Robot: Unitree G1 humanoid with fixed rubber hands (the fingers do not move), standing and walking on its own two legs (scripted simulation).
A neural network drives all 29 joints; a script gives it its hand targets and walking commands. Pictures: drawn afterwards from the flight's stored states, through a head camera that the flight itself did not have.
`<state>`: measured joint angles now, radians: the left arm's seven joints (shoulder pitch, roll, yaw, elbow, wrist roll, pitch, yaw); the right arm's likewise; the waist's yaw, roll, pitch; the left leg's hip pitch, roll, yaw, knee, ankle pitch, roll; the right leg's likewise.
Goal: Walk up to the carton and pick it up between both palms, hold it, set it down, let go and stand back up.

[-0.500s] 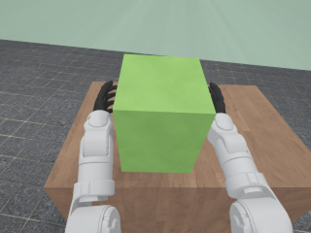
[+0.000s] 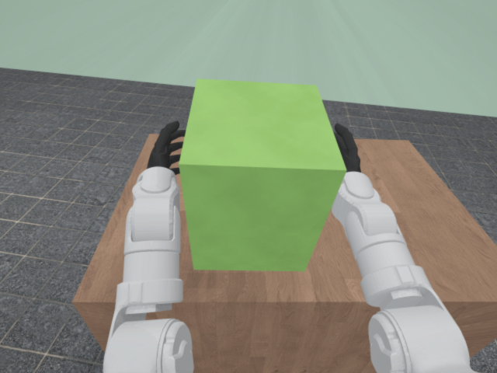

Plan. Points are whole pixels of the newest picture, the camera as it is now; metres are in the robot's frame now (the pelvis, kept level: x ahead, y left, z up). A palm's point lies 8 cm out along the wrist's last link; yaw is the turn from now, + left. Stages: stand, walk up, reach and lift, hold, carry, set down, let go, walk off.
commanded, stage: reach and lift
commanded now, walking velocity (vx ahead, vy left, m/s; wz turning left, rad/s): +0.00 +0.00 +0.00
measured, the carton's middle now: (253, 179) +0.40 -0.01 +0.16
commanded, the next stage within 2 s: hold in 0.50 s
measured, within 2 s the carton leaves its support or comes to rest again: neither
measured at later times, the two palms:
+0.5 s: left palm (159, 167) +0.36 +0.13 +0.21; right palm (348, 166) +0.36 -0.16 +0.21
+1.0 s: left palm (149, 163) +0.35 +0.14 +0.23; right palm (347, 157) +0.36 -0.15 +0.23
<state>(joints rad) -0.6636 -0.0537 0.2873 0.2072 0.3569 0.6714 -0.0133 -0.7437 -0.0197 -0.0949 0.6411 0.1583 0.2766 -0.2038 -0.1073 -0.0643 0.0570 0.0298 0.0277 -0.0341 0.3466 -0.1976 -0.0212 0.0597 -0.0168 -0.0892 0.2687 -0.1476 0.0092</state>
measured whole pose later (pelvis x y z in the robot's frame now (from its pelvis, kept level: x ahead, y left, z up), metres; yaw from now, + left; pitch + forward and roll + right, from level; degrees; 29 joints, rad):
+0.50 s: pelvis +0.00 -0.01 +0.00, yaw -1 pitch -11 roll -1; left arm -0.68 -0.05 0.32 0.14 0.37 0.74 -0.05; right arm -0.77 -0.03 -0.05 0.60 0.20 0.34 -0.24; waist -0.10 -0.05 0.06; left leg 0.05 0.04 -0.03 0.34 -0.19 -0.03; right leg 0.07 0.00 -0.08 0.28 -0.15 0.00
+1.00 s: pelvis -0.01 -0.01 +0.00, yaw +0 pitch -11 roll -1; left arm -0.71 -0.05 0.34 0.15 0.39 0.79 -0.06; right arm -0.82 -0.03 -0.07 0.62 0.20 0.39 -0.24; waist -0.09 -0.06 0.03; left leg 0.03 0.04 -0.03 0.34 -0.19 -0.03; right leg 0.05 -0.01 -0.09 0.29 -0.15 0.00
